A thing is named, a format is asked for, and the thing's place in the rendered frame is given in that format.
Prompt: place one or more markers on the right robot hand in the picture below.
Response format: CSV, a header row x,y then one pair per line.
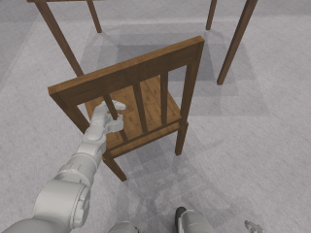
x,y
253,228

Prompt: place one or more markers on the right robot shin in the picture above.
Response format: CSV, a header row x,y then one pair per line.
x,y
187,211

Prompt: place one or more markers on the left robot upper arm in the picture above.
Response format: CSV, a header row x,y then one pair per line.
x,y
61,207

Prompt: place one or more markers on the table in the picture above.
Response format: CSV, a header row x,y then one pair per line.
x,y
47,15

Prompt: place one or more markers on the left robot hand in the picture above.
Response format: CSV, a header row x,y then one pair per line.
x,y
101,117

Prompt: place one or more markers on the chair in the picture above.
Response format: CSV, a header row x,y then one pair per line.
x,y
150,111

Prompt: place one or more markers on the left robot forearm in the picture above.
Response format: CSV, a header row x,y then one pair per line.
x,y
84,162

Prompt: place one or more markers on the robot right thigh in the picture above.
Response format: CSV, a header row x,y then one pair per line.
x,y
194,223

